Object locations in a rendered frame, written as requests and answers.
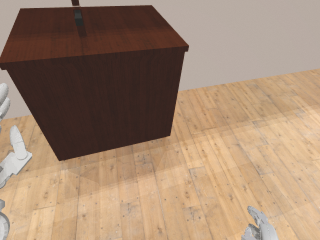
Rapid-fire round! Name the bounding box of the counter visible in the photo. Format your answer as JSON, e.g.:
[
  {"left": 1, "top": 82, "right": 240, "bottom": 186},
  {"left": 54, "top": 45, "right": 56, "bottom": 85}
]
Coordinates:
[{"left": 0, "top": 0, "right": 189, "bottom": 161}]

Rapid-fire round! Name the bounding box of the robot right hand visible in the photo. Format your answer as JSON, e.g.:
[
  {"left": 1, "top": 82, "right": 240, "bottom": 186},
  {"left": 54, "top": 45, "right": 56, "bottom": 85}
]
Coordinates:
[{"left": 241, "top": 205, "right": 279, "bottom": 240}]

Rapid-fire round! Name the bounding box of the tap lever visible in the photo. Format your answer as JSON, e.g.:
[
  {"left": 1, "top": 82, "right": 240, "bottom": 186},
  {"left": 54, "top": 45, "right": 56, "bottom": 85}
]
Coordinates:
[{"left": 74, "top": 10, "right": 84, "bottom": 26}]

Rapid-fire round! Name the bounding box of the robot left forearm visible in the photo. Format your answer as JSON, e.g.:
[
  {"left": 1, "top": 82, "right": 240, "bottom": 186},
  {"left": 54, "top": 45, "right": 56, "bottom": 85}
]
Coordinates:
[{"left": 0, "top": 199, "right": 10, "bottom": 240}]

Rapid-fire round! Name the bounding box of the robot left hand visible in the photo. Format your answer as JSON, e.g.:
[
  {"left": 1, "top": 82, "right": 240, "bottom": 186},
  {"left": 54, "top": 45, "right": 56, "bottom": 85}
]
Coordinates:
[{"left": 0, "top": 83, "right": 32, "bottom": 189}]

